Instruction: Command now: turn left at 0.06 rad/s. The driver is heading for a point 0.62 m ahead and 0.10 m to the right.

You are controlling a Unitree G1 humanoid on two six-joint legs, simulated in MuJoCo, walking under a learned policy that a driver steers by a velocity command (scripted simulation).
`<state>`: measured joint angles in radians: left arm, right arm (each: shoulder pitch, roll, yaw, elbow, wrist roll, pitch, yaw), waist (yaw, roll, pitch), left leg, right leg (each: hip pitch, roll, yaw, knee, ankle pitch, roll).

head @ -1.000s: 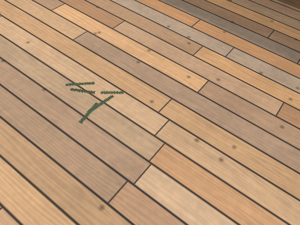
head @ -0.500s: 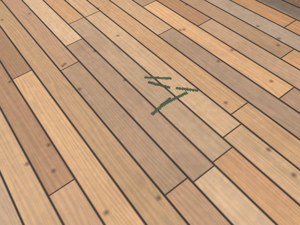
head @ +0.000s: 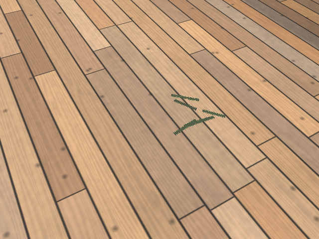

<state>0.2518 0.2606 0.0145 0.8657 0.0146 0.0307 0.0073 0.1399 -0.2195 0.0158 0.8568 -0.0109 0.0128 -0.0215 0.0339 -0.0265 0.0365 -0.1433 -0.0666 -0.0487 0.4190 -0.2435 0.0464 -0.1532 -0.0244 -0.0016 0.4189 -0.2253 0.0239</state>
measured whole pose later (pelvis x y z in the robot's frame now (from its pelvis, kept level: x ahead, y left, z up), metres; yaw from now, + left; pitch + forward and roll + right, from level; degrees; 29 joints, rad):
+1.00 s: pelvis +0.24 -0.02 -0.03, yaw -1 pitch +1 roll +0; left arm 0.50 0.17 0.00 1.13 0.01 -0.08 0.01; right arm -0.02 -0.21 -0.02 0.89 -0.04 -0.07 0.01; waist 0.05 0.00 0.07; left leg -0.47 -0.04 0.12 0.57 -0.11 0.12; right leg 0.06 0.01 -0.02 0.62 -0.49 -0.05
